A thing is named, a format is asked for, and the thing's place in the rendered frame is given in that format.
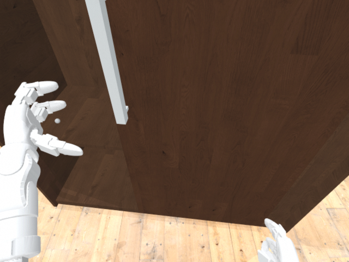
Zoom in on right robot hand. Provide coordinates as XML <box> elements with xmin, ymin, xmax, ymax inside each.
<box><xmin>257</xmin><ymin>218</ymin><xmax>299</xmax><ymax>262</ymax></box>

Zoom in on wardrobe door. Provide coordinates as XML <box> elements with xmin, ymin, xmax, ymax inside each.
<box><xmin>267</xmin><ymin>113</ymin><xmax>349</xmax><ymax>222</ymax></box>
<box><xmin>84</xmin><ymin>0</ymin><xmax>349</xmax><ymax>227</ymax></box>

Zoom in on left robot hand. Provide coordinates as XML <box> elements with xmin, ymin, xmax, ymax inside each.
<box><xmin>3</xmin><ymin>81</ymin><xmax>83</xmax><ymax>156</ymax></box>

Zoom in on handle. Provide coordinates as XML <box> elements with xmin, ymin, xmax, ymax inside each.
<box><xmin>85</xmin><ymin>0</ymin><xmax>129</xmax><ymax>124</ymax></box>

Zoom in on left robot forearm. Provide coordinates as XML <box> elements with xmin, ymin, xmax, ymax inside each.
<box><xmin>0</xmin><ymin>142</ymin><xmax>41</xmax><ymax>262</ymax></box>

